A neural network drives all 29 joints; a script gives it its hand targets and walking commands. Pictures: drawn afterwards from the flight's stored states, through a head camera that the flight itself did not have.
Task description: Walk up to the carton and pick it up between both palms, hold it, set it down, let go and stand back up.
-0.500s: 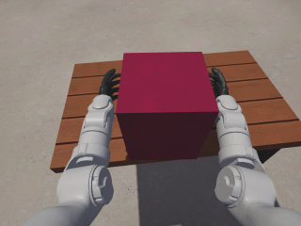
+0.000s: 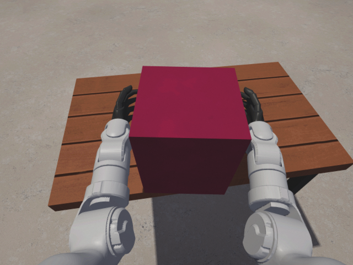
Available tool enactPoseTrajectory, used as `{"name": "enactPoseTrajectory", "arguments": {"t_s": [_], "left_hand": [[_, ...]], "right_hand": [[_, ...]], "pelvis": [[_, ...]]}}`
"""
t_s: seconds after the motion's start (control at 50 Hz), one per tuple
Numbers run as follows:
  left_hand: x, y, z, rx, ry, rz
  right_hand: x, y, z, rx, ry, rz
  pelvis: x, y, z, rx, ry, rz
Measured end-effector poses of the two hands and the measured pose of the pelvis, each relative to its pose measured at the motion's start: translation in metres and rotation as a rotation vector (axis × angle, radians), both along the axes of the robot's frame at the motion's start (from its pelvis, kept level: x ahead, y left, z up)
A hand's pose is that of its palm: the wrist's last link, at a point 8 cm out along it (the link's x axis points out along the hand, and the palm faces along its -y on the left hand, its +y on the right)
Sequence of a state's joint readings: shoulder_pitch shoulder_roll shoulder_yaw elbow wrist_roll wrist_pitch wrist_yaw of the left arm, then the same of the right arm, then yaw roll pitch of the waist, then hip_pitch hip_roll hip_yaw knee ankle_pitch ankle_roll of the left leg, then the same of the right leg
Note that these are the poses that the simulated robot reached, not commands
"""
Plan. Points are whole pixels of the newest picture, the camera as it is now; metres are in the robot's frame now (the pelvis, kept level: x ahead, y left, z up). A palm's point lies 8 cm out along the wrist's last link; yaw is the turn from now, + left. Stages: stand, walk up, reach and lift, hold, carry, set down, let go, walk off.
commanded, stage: reach and lift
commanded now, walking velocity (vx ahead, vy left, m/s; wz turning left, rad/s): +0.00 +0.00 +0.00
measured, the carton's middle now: (186, 134) +0.40 -0.04 +0.06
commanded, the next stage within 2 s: none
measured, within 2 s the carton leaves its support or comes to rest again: neither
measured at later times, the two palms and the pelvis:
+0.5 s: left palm (119, 122) +0.40 +0.11 +0.12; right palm (257, 129) +0.36 -0.19 +0.11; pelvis -0.02 +0.01 +0.00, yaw +0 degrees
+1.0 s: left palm (111, 141) +0.35 +0.12 +0.11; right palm (258, 144) +0.32 -0.18 +0.11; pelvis -0.05 +0.00 +0.00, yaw +0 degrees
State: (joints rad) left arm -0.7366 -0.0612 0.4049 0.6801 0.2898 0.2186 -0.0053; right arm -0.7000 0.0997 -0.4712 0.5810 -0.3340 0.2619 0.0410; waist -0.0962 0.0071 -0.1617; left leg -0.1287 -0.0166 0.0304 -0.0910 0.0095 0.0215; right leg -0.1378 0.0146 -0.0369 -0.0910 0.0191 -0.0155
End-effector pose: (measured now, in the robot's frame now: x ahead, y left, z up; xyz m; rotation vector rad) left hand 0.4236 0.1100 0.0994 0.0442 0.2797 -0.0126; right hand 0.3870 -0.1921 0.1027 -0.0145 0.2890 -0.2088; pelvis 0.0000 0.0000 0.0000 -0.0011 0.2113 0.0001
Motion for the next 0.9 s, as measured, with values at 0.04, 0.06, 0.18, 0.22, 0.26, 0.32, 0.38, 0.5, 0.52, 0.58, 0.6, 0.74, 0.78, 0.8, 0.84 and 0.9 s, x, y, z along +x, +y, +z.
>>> {"name": "enactPoseTrajectory", "arguments": {"t_s": [0.04, 0.06, 0.18, 0.22, 0.26, 0.32, 0.38, 0.5, 0.52, 0.58, 0.6, 0.74, 0.78, 0.8, 0.84, 0.9], "left_hand": [[-0.001, 0.000, 0.000, 0.001, 0.000, -0.004], [-0.002, 0.000, 0.000, 0.001, 0.003, -0.006], [-0.008, 0.000, 0.000, 0.003, 0.022, -0.008], [-0.010, 0.000, 0.001, 0.006, 0.032, -0.008], [-0.012, 0.000, 0.002, 0.011, 0.043, -0.009], [-0.015, 0.001, 0.004, 0.020, 0.059, -0.010], [-0.018, 0.001, 0.008, 0.029, 0.074, -0.010], [-0.025, 0.001, 0.018, 0.040, 0.087, -0.009], [-0.026, 0.001, 0.020, 0.041, 0.086, -0.008], [-0.030, 0.001, 0.026, 0.042, 0.082, -0.004], [-0.031, 0.001, 0.028, 0.042, 0.080, -0.003], [-0.043, 0.004, 0.037, 0.041, 0.070, 0.007], [-0.046, 0.005, 0.037, 0.040, 0.071, 0.009], [-0.048, 0.005, 0.036, 0.039, 0.072, 0.010], [-0.053, 0.007, 0.034, 0.037, 0.077, 0.012], [-0.060, 0.009, 0.029, 0.035, 0.089, 0.013]], "right_hand": [[-0.003, 0.000, 0.000, -0.001, -0.001, -0.007], [-0.004, 0.000, 0.000, -0.001, 0.001, -0.009], [-0.012, 0.002, 0.000, 0.002, 0.016, -0.019], [-0.014, 0.002, 0.001, 0.003, 0.024, -0.022], [-0.016, 0.002, 0.002, 0.005, 0.035, -0.024], [-0.020, 0.003, 0.003, 0.010, 0.051, -0.027], [-0.023, 0.003, 0.005, 0.012, 0.066, -0.028], [-0.031, 0.004, 0.010, 0.019, 0.079, -0.029], [-0.032, 0.004, 0.011, 0.020, 0.078, -0.029], [-0.035, 0.004, 0.016, 0.023, 0.074, -0.028], [-0.036, 0.004, 0.018, 0.023, 0.072, -0.027], [-0.043, 0.006, 0.029, 0.018, 0.062, -0.017], [-0.046, 0.007, 0.030, 0.017, 0.062, -0.015], [-0.048, 0.008, 0.030, 0.017, 0.064, -0.014], [-0.051, 0.009, 0.028, 0.016, 0.068, -0.012], [-0.058, 0.011, 0.023, 0.015, 0.081, -0.011]], "pelvis": [[0.001, 0.001, 0.000, 0.000, 0.000, -0.001], [0.001, 0.001, 0.000, 0.000, 0.000, -0.001], [0.001, 0.004, 0.000, -0.001, -0.005, 0.000], [0.000, 0.005, 0.000, -0.001, -0.007, 0.000], [-0.001, 0.006, 0.000, -0.001, -0.010, -0.001], [-0.004, 0.007, 0.000, -0.001, -0.014, -0.002], [-0.008, 0.008, 0.001, -0.001, -0.019, -0.004], [-0.016, 0.008, 0.001, -0.001, -0.028, -0.003], [-0.018, 0.008, 0.001, -0.001, -0.030, -0.003], [-0.023, 0.007, 0.001, -0.001, -0.036, -0.002], [-0.025, 0.007, 0.001, -0.001, -0.039, -0.002], [-0.036, 0.005, 0.002, 0.000, -0.062, 0.001], [-0.039, 0.004, 0.002, 0.000, -0.068, 0.001], [-0.041, 0.004, 0.002, 0.000, -0.071, 0.001], [-0.044, 0.003, 0.002, 0.001, -0.076, 0.002], [-0.048, 0.002, 0.002, 0.001, -0.084, 0.002]]}}
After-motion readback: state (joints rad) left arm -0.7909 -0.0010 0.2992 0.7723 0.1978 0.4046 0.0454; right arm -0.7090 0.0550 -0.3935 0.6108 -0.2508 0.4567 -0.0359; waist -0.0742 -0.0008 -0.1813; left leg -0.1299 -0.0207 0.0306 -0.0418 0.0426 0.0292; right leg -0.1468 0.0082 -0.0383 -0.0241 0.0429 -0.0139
